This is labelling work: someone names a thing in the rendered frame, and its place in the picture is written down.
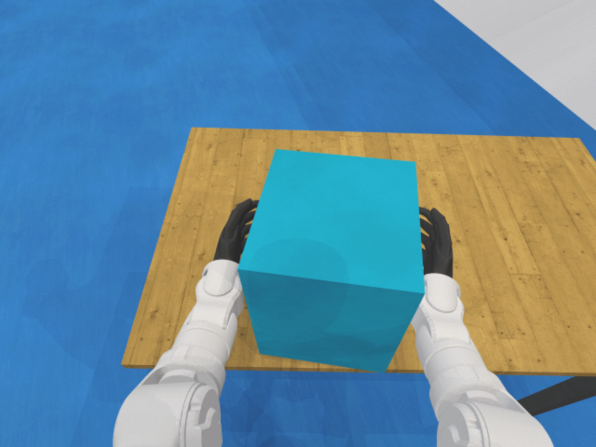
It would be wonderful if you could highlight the left robot upper arm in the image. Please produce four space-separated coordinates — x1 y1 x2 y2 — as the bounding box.
115 382 223 447

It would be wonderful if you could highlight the carton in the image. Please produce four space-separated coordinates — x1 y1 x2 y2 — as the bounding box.
237 149 425 373

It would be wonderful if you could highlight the right robot upper arm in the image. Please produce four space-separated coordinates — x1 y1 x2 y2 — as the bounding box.
437 400 553 447

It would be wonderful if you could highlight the left robot forearm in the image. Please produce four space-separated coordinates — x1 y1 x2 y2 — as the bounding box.
113 260 243 447

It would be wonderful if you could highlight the right robot forearm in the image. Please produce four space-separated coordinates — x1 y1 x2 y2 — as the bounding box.
411 273 554 447

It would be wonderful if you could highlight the robot right hand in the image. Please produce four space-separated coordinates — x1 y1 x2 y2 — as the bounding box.
419 207 453 278

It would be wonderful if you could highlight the table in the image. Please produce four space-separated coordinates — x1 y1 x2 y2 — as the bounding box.
121 128 596 416

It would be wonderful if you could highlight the robot left hand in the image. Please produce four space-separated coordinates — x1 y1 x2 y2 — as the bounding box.
213 198 259 264

